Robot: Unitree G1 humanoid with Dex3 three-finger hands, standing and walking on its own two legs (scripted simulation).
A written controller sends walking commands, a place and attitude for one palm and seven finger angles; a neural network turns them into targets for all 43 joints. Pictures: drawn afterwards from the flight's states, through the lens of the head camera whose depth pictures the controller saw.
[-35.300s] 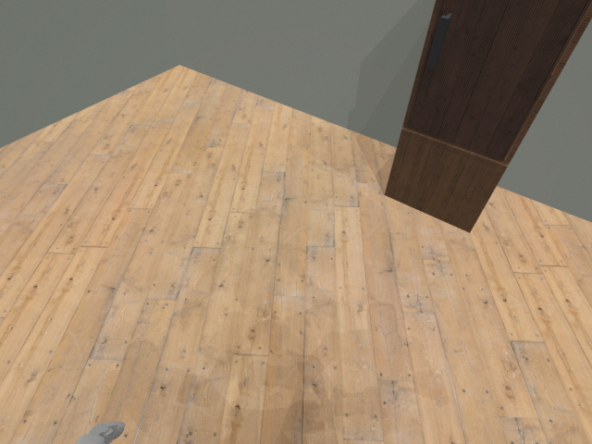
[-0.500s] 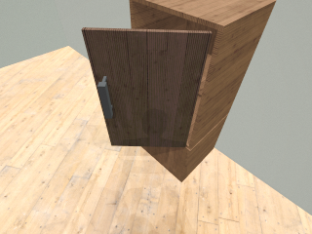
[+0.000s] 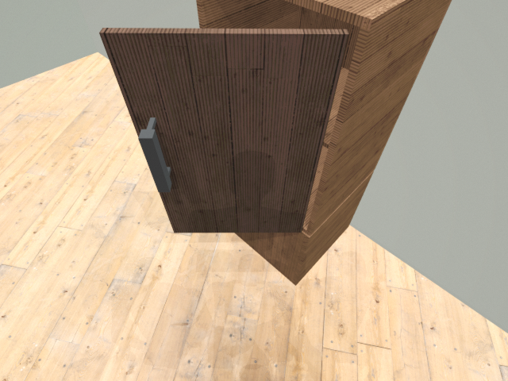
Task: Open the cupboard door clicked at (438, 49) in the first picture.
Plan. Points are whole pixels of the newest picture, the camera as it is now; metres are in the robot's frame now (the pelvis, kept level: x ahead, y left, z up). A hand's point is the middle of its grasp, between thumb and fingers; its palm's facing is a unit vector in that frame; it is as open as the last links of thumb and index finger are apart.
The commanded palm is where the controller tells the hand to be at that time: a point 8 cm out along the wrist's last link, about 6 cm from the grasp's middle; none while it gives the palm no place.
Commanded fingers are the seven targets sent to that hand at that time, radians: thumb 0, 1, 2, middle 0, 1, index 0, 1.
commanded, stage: come to a stop and stand still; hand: left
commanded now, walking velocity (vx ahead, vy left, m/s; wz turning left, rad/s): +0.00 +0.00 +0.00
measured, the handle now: (158, 155) +0.52 +0.23 +0.02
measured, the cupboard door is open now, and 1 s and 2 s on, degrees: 44 44 44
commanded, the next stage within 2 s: look again from close up in 1.54 s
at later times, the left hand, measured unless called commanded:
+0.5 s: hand out of the picture +0.04 +0.20 -0.14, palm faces +0.04 -0.96 -0.28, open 7.4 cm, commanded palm none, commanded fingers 0.00 0.90 0.90 -0.20 -0.30 -0.20 -0.30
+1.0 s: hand out of the picture -0.01 +0.22 -0.16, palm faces +0.03 -0.97 -0.26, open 7.4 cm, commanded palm none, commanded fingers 0.00 0.90 0.90 -0.20 -0.30 -0.20 -0.30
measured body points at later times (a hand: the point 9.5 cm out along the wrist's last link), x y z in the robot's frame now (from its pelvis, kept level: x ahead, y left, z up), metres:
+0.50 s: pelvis -0.04 -0.02 +0.01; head -0.05 -0.02 +0.46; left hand +0.04 +0.25 -0.12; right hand +0.03 -0.30 -0.12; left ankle -0.05 +0.09 -0.73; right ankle +0.03 -0.12 -0.73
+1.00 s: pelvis -0.03 +0.01 +0.02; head -0.03 +0.02 +0.46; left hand -0.01 +0.27 -0.14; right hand +0.01 -0.25 -0.13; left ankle -0.05 +0.09 -0.73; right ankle +0.03 -0.12 -0.73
